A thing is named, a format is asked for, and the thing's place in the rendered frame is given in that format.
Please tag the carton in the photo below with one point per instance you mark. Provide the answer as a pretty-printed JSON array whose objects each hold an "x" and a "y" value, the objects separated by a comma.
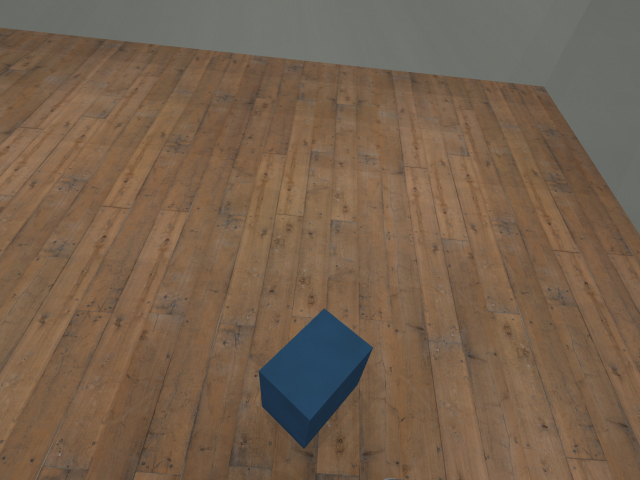
[{"x": 311, "y": 376}]

